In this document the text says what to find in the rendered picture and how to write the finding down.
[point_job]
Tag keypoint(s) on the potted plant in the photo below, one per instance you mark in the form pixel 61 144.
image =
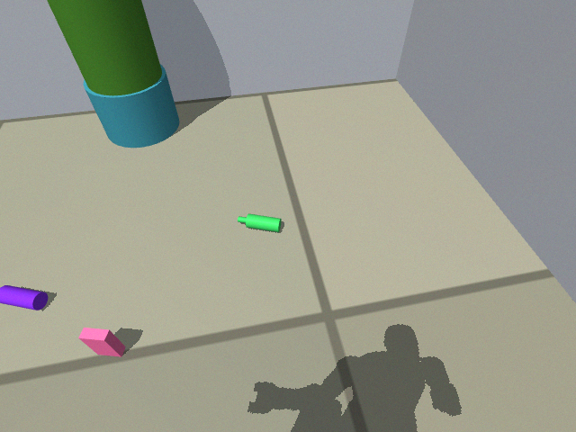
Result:
pixel 114 50

